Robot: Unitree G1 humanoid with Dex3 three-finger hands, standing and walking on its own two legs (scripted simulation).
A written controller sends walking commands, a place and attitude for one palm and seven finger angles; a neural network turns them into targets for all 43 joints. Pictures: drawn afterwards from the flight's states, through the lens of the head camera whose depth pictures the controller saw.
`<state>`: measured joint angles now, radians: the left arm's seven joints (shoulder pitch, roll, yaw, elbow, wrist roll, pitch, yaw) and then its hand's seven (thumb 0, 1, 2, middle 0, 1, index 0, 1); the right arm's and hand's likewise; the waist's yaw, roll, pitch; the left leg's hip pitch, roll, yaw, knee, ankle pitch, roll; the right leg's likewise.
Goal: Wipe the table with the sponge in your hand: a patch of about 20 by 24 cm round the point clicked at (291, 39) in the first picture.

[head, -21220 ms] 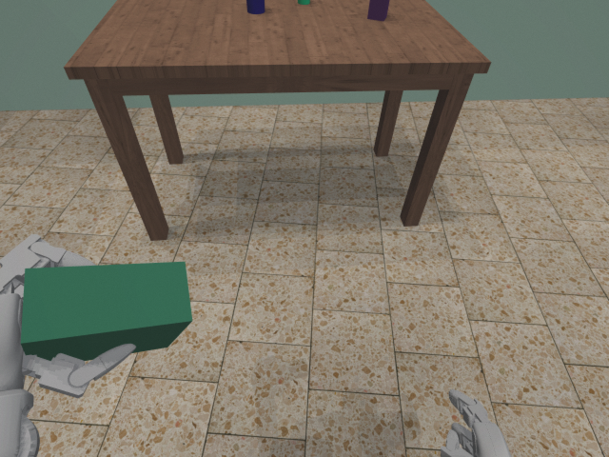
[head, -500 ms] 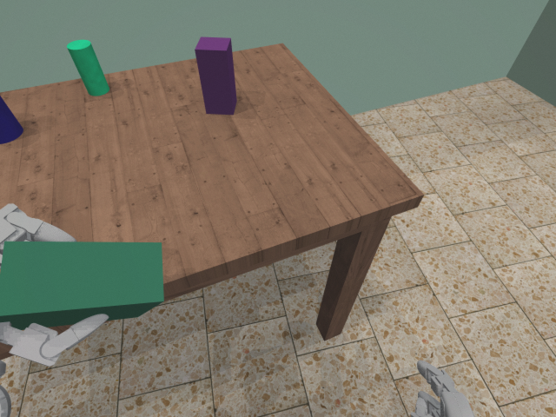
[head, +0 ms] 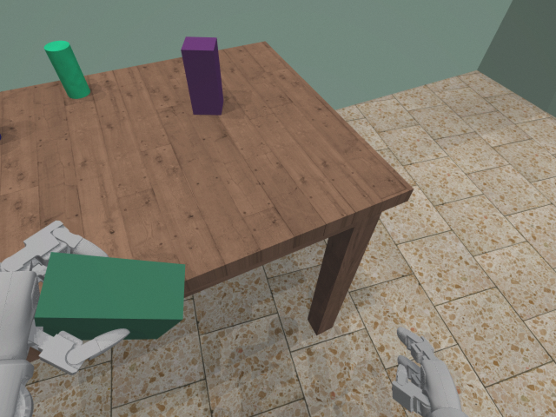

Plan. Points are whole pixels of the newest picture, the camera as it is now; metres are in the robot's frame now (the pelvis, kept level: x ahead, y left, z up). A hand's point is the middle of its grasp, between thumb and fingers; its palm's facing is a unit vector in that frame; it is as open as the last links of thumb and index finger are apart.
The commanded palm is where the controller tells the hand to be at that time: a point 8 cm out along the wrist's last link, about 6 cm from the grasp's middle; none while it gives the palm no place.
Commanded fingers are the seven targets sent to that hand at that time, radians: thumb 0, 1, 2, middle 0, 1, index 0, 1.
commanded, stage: shuffle to correct the standing spot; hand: left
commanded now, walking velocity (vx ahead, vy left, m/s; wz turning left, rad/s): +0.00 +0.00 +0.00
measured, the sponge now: (133, 302) +0.23 +0.18 +0.10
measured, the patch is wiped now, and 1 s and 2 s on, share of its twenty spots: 0.00 0.00 0.00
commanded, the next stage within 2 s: come to a stop and stand still in 1.34 s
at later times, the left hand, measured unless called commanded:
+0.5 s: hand (2, 302) +0.20 +0.29 +0.14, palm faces +0.42 -0.80 -0.43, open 10.4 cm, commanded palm +0.15 +0.31 +0.18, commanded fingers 0.00 0.10 1.30 -1.20 -1.60 -1.20 -1.60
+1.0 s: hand out of the picture +0.21 +0.30 +0.15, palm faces +0.45 -0.79 -0.41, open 10.4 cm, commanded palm +0.15 +0.33 +0.18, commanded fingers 0.00 0.10 1.30 -1.20 -1.60 -1.20 -1.60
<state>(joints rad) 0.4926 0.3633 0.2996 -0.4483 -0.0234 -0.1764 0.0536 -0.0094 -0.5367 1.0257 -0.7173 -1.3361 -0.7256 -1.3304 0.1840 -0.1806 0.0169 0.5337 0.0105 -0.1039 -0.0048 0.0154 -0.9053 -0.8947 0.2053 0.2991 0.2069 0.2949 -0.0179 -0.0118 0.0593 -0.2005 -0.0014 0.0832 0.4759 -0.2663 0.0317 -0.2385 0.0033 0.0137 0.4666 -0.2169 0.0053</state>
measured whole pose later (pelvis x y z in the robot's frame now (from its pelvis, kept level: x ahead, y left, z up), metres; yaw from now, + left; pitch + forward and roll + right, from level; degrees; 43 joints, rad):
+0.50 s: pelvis +0.00 +0.03 -0.01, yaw +2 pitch -2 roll +0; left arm 0.43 0.38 0.37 -0.39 -0.03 -0.18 0.10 -0.01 -0.54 1.03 -0.72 -1.33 -0.73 -1.33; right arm 0.20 -0.22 0.01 0.53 0.00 -0.09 -0.01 0.02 -0.90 -0.89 0.20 0.30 0.21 0.29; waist 0.01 0.00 0.05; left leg -0.23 -0.06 0.07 0.54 -0.30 0.08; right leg -0.26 -0.06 0.00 0.55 -0.27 0.03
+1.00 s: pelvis +0.01 +0.04 -0.03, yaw +4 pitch -1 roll +0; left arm 0.46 0.37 0.39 -0.53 -0.04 -0.20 0.13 -0.01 -0.53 1.03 -0.72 -1.33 -0.73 -1.33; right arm 0.19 -0.24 -0.02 0.56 0.02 -0.05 0.01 0.02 -0.90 -0.89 0.21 0.30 0.21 0.29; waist 0.01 -0.03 0.08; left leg -0.33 -0.02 0.01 0.70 -0.32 0.01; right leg -0.34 -0.10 -0.01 0.78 -0.41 0.04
